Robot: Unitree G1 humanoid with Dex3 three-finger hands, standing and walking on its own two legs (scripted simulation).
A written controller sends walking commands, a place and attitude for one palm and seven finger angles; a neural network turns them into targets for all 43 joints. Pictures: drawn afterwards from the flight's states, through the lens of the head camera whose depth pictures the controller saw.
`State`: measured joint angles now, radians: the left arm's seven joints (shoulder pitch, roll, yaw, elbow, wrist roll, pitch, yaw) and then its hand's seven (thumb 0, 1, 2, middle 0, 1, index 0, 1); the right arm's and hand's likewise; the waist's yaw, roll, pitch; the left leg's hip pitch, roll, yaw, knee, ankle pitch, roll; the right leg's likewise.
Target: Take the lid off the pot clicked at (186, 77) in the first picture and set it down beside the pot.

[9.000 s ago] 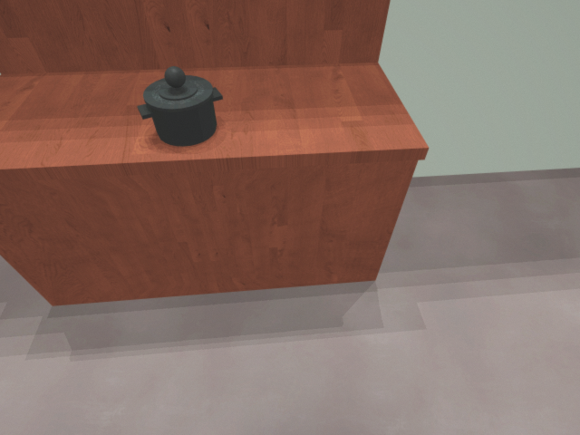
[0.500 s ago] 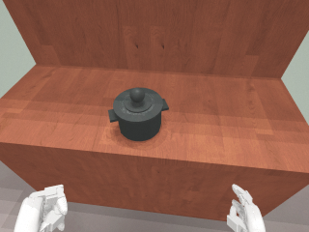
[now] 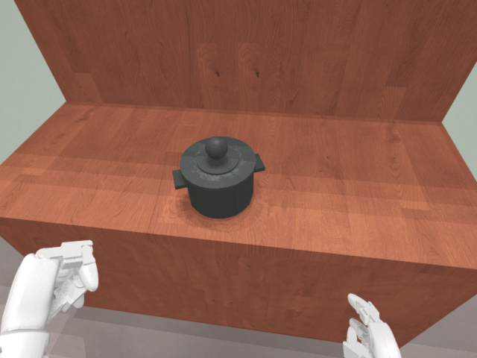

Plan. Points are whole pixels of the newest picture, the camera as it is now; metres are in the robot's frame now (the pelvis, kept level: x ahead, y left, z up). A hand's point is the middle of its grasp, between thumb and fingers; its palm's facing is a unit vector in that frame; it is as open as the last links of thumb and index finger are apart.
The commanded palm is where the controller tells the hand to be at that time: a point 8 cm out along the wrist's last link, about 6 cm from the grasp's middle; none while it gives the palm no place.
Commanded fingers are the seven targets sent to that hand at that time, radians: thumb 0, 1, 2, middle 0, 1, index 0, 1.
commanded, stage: reach forward and open the fingers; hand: left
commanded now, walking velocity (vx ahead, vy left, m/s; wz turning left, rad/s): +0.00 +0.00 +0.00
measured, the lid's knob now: (216, 147) +0.51 +0.12 +0.08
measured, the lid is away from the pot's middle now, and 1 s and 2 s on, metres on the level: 0.00 0.00 0.00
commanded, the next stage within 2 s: move the open hand above the knob in 1.04 s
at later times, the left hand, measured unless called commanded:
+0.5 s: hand (74, 268) +0.19 +0.26 +0.12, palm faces -0.22 -0.03 -0.98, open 4.9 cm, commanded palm +0.19 +0.25 +0.18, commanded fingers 0.00 -0.00 1.29 -0.94 -0.47 -0.94 -0.47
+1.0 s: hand (91, 224) +0.24 +0.24 +0.15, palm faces -0.13 +0.00 -0.99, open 10.3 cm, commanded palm +0.22 +0.24 +0.22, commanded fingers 0.00 -0.36 1.48 -0.81 -0.08 -0.81 -0.08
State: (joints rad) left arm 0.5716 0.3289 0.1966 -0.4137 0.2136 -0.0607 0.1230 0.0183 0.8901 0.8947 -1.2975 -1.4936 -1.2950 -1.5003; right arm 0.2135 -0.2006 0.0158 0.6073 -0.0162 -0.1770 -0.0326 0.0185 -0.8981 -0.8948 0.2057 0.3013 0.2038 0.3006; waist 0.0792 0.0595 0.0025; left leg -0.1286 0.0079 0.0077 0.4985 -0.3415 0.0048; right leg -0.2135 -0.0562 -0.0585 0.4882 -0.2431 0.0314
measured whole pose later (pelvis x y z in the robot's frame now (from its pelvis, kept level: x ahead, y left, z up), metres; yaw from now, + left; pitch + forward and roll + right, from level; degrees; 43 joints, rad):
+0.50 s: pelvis -0.02 -0.01 +0.00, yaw +1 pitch +0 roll +0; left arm 0.29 0.67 0.13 -0.29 0.73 -0.02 -0.25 0.00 0.27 1.20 -1.07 -0.80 -1.07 -0.81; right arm 0.15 -0.30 -0.01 0.55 0.02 0.01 -0.03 0.02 -0.90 -0.90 0.20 0.30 0.20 0.30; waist 0.08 0.14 0.00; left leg -0.17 0.01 -0.01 0.44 -0.27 -0.01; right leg -0.25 -0.05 -0.08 0.43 -0.19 0.02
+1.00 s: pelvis -0.04 -0.01 +0.00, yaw +0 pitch -2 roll +1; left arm -0.06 0.67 0.03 -0.12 0.76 0.06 -0.31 0.00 -0.32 1.43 -0.83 -0.11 -0.83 -0.12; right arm 0.16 -0.29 0.02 0.55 0.04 0.01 -0.01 0.02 -0.90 -0.90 0.20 0.30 0.20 0.30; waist 0.06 0.12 0.00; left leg -0.16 -0.01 0.01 0.42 -0.23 0.00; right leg -0.26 -0.07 -0.05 0.44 -0.15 0.02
